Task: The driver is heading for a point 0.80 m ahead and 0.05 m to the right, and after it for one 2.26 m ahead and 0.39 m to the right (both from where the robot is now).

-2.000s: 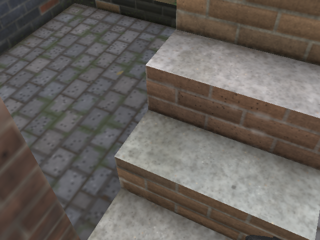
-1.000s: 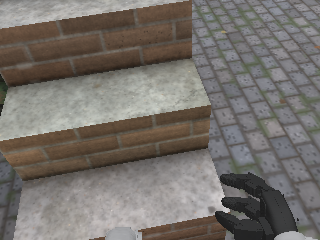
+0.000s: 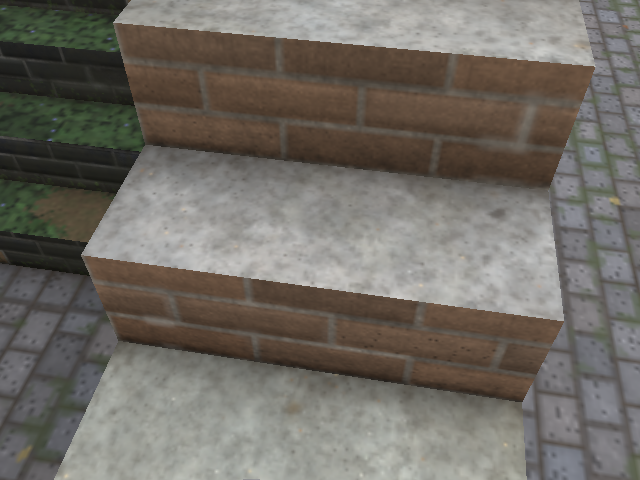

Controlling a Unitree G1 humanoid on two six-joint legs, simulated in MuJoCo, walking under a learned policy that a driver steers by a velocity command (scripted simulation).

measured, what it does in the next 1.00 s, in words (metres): climbs: left foot 0.21 m higher, then right foot 0.21 m higher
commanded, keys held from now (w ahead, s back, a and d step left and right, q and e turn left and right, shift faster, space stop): w+q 0.20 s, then w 0.04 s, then w+e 0.76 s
